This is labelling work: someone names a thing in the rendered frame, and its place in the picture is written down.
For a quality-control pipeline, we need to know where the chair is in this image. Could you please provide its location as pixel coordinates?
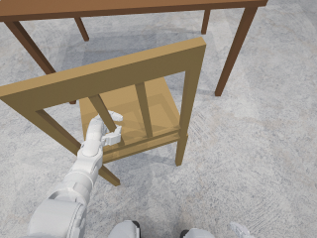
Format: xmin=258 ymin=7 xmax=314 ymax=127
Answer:
xmin=0 ymin=37 xmax=207 ymax=186

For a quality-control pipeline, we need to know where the table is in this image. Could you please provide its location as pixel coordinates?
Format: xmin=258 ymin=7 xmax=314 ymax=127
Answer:
xmin=0 ymin=0 xmax=268 ymax=105

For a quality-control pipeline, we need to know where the robot left thigh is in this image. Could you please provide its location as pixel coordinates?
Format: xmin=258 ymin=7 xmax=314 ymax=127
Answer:
xmin=107 ymin=221 xmax=140 ymax=238

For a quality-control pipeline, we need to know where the robot left hand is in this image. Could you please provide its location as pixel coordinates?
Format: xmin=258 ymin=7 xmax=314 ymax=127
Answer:
xmin=85 ymin=110 xmax=124 ymax=147

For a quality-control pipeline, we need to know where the robot left forearm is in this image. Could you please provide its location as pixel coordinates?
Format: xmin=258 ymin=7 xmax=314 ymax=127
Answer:
xmin=27 ymin=139 xmax=103 ymax=236

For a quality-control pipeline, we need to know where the robot left upper arm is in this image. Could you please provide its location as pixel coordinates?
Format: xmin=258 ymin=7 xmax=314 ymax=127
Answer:
xmin=18 ymin=198 xmax=87 ymax=238

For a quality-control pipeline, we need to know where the robot right hand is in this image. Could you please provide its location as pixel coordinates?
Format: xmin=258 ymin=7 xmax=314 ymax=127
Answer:
xmin=229 ymin=221 xmax=255 ymax=238

